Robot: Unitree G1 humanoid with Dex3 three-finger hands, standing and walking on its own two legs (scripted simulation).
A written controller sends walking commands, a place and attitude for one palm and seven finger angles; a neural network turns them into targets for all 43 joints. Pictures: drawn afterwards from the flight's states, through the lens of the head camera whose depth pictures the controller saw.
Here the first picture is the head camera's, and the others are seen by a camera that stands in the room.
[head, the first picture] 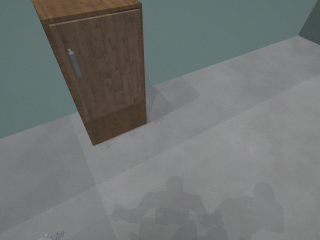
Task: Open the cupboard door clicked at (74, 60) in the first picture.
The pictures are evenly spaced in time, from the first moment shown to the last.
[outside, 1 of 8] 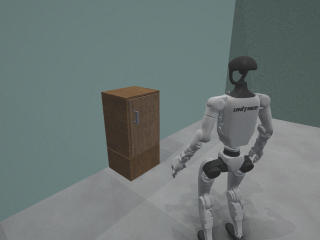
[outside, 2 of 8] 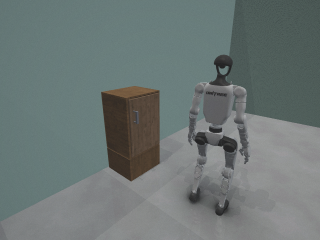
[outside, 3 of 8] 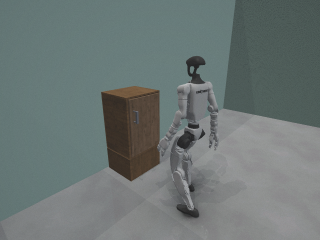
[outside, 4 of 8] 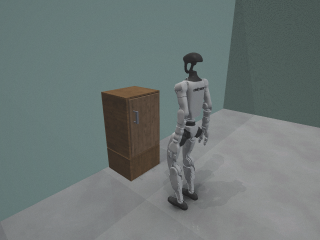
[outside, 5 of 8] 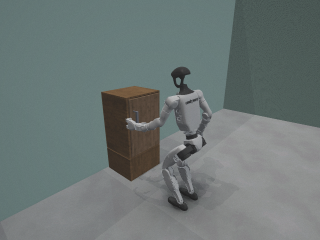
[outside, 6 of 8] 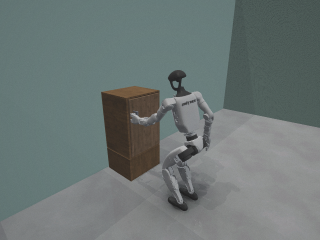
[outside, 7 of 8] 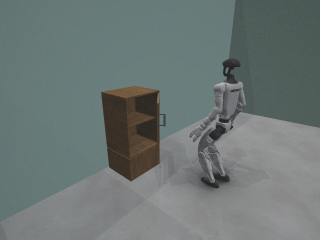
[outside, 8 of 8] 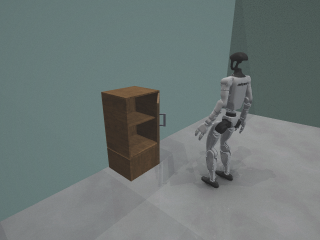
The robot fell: no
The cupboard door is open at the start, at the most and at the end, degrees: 0 41 41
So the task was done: yes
